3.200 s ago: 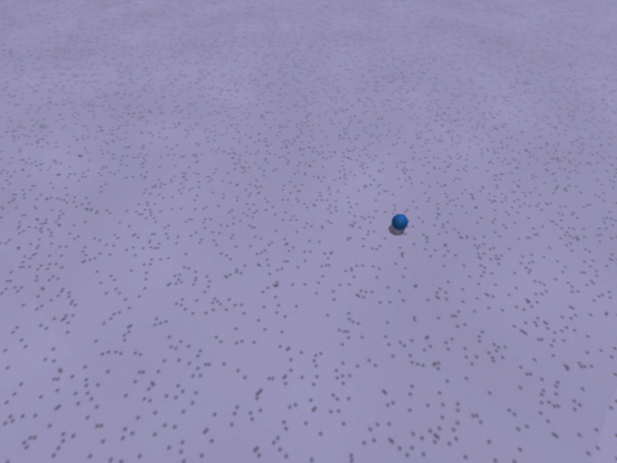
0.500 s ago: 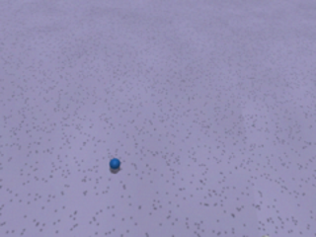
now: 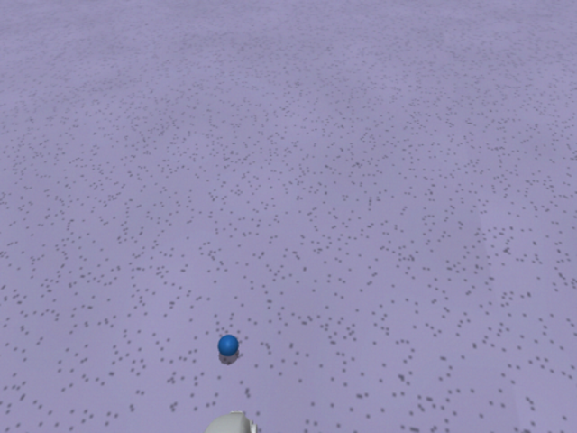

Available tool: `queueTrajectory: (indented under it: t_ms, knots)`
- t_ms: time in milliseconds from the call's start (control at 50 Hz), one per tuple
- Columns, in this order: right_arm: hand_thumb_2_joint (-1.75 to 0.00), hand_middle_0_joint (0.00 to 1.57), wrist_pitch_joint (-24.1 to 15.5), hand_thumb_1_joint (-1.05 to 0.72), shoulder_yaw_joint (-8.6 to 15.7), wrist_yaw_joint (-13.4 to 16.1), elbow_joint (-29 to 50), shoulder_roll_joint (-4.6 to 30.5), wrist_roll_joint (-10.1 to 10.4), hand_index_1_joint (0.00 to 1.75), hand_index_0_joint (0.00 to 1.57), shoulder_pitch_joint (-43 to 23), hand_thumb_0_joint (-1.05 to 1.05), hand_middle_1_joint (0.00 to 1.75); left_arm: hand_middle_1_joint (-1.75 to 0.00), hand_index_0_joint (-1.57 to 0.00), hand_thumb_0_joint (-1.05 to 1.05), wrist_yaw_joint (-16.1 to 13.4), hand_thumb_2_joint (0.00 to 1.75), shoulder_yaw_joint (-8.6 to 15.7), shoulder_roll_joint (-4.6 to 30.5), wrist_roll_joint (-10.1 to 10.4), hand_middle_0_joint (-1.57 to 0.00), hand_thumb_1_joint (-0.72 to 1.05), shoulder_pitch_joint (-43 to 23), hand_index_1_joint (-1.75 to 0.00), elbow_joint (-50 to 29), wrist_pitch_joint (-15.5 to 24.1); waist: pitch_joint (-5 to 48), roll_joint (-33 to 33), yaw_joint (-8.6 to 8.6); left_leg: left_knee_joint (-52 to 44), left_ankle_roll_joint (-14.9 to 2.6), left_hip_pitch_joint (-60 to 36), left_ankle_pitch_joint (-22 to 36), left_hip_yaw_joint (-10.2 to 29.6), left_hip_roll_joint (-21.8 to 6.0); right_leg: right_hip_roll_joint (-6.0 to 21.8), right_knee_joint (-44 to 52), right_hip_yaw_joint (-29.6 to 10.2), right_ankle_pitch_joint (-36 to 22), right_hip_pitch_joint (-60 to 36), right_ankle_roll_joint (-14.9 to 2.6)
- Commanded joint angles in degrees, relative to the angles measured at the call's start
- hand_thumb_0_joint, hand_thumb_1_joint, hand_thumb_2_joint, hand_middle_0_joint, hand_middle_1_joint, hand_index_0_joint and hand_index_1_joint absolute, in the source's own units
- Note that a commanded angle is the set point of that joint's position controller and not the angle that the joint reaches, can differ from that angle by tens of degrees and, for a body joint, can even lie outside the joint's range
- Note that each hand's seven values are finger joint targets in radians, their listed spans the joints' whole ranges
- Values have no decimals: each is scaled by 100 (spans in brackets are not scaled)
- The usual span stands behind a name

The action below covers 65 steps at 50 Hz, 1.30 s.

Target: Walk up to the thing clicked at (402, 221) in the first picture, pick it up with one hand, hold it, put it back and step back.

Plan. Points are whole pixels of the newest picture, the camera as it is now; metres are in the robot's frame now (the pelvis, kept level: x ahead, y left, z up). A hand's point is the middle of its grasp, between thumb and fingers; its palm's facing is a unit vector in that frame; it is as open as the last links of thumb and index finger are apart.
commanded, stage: walk up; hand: left
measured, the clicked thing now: (228, 345) +0.52 +0.25 -0.73
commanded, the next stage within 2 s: stand in 1.70 s
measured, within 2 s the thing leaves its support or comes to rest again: neither
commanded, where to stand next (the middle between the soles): +0.15 +0.02 m, yaw +1 degrees
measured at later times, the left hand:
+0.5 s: hand out of the picture +0.15 +0.30 -0.16, palm faces -0.04 -0.92 -0.38, open 7.4 cm
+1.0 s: hand (132, 391) +0.22 +0.27 -0.14, palm faces +0.00 -0.95 -0.32, open 7.4 cm
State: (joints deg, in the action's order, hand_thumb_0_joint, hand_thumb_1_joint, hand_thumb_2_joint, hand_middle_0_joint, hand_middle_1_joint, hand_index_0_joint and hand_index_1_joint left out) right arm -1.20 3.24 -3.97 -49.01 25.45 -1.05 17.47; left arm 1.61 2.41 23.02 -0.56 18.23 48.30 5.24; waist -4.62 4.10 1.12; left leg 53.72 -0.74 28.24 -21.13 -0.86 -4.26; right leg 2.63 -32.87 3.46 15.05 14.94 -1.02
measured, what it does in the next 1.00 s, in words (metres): walks ahead: left foot, then right foot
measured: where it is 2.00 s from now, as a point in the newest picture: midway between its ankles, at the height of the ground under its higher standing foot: outside the picture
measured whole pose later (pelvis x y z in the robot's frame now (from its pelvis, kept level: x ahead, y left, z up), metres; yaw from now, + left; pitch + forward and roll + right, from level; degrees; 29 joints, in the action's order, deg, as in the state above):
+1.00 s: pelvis +0.11 +0.02 +0.01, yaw +0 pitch -2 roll +0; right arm -1.5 -0.7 -0.5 -65.7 21.6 -0.3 3.8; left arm 0.8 0.6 19.8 0.2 2.1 65.1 0.1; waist -3.3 0.0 -0.3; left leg 22.9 1.5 10.4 -10.3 -1.0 -2.2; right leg 1.7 -23.1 3.4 11.2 9.6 0.3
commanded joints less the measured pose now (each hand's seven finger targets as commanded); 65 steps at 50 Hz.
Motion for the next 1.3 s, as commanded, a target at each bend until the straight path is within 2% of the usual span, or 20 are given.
queueTrajectory:
  t_ms: [0,60,100,120,140,160,240,280,360,380,400,420,440,460,500,520,560,600,700,1280]
  knots:
    - [-90,20,-86,-90,306,67,271,794,16,30,20,133,0,30,-30,-20,0,-142,90,427,1646,-39,-20,90,-183,-30,-395,74,1,-1518,-35,-961,59,-433,599,-122,-100,1101,1340,-958,-208,608,-1086]
    - [-90,20,-148,-90,277,166,95,668,53,30,20,140,0,30,-30,-20,0,-172,90,303,1529,9,-20,90,-346,-30,-334,-39,367,-1247,-180,-1811,46,-1439,1264,-364,186,921,450,-567,-1052,798,-894]
    - [-90,20,-218,-90,330,273,-55,920,4,30,20,350,0,30,-30,-20,0,-192,90,126,1131,37,-20,90,-267,-30,-300,-147,604,-497,-350,-2377,-122,-2282,1245,-101,178,628,-623,-368,-601,1264,-520]
    - [-90,20,-277,-90,480,293,-23,1455,-42,30,20,750,0,30,-30,-20,0,-163,90,53,852,55,-20,90,13,-30,-416,-142,890,772,-411,-2945,-491,-2566,717,1472,-919,91,-1941,52,492,1578,-212]
    - [-90,20,-292,-90,533,299,139,1864,13,30,20,599,0,30,-30,-20,0,-210,90,89,972,88,-20,90,257,-30,-312,-204,761,850,-332,-3667,-1263,-2521,-57,3217,-1925,-381,-2531,-76,1892,2217,-104]
    - [-90,20,-262,-90,595,285,118,1961,86,30,20,473,0,30,-30,-20,0,-273,90,204,1383,24,-20,90,55,-30,-151,-232,583,550,-393,-3692,-1643,-2112,-482,3499,-2064,-68,-3030,-518,1993,2113,-121]
    - [-90,20,-254,-90,380,388,223,1428,56,30,20,-217,0,30,-30,-20,0,-221,90,231,1311,54,-20,90,310,-30,200,-237,389,706,-78,-3086,-1139,-1480,1019,1478,-1138,231,-2162,-494,1165,1556,-132]
    - [-90,20,-242,-90,312,387,241,1307,9,30,20,-355,0,30,-30,-20,0,-190,90,238,1112,30,-20,90,307,-30,295,-249,531,785,-93,-2896,-1109,-1225,1689,1194,-1055,134,-1514,-313,944,935,-53]
    - [-90,20,-137,-90,131,390,260,1044,115,30,20,-748,0,30,-30,-20,0,-239,90,285,999,-29,-20,90,261,-30,519,-240,712,431,138,-2103,-736,-482,1592,745,-826,-178,-89,-98,-144,-399,-129]
    - [-90,20,-118,-90,31,397,240,795,156,30,20,-757,0,30,-30,-20,0,-263,90,308,1100,-63,-20,90,146,-30,489,-220,733,78,176,-1901,-506,-277,1276,648,-710,0,297,-402,-268,-600,-236]
    - [-90,20,-108,-90,-48,396,228,557,196,30,20,-635,0,30,-30,-20,0,-271,90,339,1405,-120,-20,90,-236,-30,362,-185,637,-707,-25,-1509,-206,-34,672,424,-325,770,767,-1594,-253,-421,-467]
    - [-90,20,-74,-90,-12,433,69,649,211,30,20,-632,0,30,-30,-20,0,-242,90,330,1647,-48,-20,90,-649,-30,308,-203,524,-1112,-143,-1133,-81,-704,-434,40,203,1477,1135,-2410,333,598,-972]
    - [-90,20,-48,-90,64,450,-140,814,183,30,20,-611,0,30,-30,-20,0,-213,90,263,1568,-43,-20,90,-1086,-30,248,-228,306,-1045,-271,-1069,-87,-1265,-604,89,182,1449,1077,-2293,574,1183,-1058]
    - [-90,20,-86,-90,42,447,-283,832,180,30,20,-467,0,30,-30,-20,0,-207,90,194,1385,-8,-20,90,-1238,-30,266,-250,350,-838,-382,-1768,-117,-1408,-133,181,81,1134,848,-1727,349,1073,-781]
    - [-90,20,-165,-90,46,435,-433,1036,150,30,20,-656,0,30,-30,-20,0,-193,90,96,1083,46,-20,90,-1235,-30,409,-297,341,-524,-241,-2666,-292,-1308,275,935,-415,436,299,-924,48,866,-258]
    - [-90,20,-208,-90,22,427,-440,1131,127,30,20,-868,0,30,-30,-20,0,-168,90,86,1028,43,-20,90,-1048,-30,520,-318,473,-443,-75,-2900,-416,-1074,145,1275,-679,188,172,-670,139,445,-180]
    - [-90,20,-215,-90,-91,405,-568,1016,146,30,20,-1080,0,30,-30,-20,0,-170,90,110,1078,42,-20,90,-886,-30,740,-295,595,-587,82,-2739,-353,-810,753,1006,-591,309,438,-795,-81,-287,-220]
    - [-90,20,-212,-90,-146,417,-753,889,159,30,20,-1067,0,30,-30,-20,0,-165,90,105,1110,75,-20,90,-1214,-30,809,-283,599,-604,-77,-2691,-157,-1142,1162,589,-247,520,658,-975,-603,-236,-291]
    - [-90,20,-206,-90,-165,421,-1037,880,151,30,20,-1293,0,30,-30,-20,0,-164,90,36,1000,101,-20,90,-1462,-30,1046,-320,840,-469,-52,-2952,-170,-1639,1640,568,-348,485,865,-744,-941,-448,-163]
    - [-90,20,-146,-90,-177,444,-1452,760,78,30,20,-1608,0,30,-30,-20,0,-117,90,75,855,44,-20,90,-1818,-30,1513,-409,701,-324,-90,-3807,-10,-1858,1494,550,-347,533,1676,-573,-813,-954,24]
